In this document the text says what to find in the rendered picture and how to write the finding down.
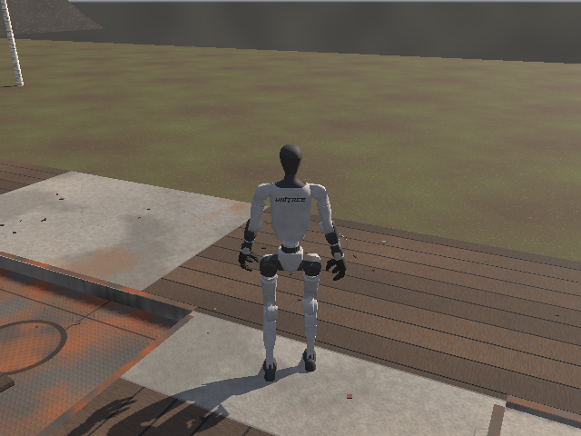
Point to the left robot upper arm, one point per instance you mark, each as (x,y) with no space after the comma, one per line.
(262,192)

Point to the left robot forearm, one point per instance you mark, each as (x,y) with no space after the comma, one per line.
(248,239)

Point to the right robot upper arm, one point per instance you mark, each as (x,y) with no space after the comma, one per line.
(319,193)

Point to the robot right shin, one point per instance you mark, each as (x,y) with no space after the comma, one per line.
(310,328)

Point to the robot left shin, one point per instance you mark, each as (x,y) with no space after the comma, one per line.
(269,338)

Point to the left robot hand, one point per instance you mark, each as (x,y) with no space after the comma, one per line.
(246,257)

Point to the robot shin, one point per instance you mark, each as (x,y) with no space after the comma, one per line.
(310,328)
(269,338)

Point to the right robot forearm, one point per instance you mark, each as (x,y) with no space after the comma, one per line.
(334,243)

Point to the right robot hand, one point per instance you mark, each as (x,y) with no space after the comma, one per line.
(341,268)

